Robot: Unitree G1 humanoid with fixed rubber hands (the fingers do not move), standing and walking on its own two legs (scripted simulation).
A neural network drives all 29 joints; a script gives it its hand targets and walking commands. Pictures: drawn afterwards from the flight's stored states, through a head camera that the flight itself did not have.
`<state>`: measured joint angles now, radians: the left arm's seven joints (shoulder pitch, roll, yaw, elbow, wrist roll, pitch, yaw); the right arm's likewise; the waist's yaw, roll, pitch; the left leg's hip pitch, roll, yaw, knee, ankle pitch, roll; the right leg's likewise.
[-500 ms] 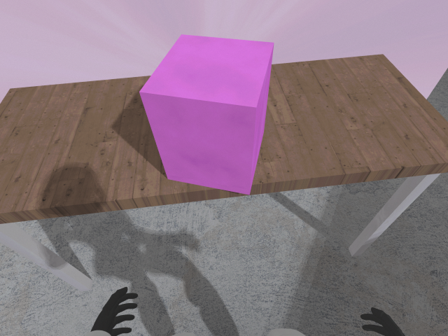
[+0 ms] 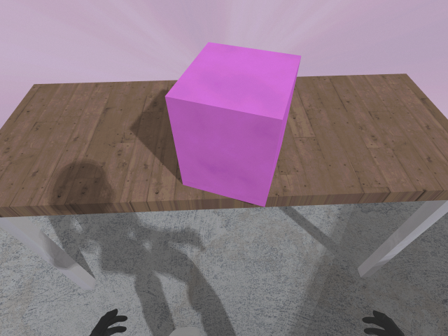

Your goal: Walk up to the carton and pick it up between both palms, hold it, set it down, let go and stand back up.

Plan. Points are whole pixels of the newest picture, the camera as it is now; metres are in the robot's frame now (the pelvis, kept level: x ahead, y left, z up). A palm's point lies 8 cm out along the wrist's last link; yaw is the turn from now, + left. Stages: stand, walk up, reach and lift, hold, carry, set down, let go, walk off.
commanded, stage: walk up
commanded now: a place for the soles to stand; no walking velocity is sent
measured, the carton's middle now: (237, 125) +0.50 +0.00 +0.08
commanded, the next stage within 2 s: none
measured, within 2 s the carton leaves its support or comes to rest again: neither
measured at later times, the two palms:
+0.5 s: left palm (118, 290) +0.22 +0.25 -0.11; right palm out of the picture +0.13 -0.27 -0.10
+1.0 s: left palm (108, 293) +0.21 +0.26 -0.09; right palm (374, 284) +0.21 -0.26 -0.08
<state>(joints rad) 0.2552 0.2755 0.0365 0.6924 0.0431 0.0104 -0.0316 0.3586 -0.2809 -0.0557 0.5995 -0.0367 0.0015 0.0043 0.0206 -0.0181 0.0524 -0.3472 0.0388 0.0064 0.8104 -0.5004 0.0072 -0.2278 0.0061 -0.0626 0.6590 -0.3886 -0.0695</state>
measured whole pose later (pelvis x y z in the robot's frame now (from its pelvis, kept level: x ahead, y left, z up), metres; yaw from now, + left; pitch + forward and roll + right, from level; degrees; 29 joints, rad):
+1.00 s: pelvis +0.09 -0.01 +0.01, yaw +3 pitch -2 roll +0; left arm 0.17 0.29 0.00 0.72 0.00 0.02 -0.01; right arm 0.29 -0.28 -0.02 0.62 0.00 0.00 0.01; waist 0.01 -0.02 0.06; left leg -0.21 0.01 -0.03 0.58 -0.34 -0.03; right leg -0.30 -0.06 -0.07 0.60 -0.25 0.00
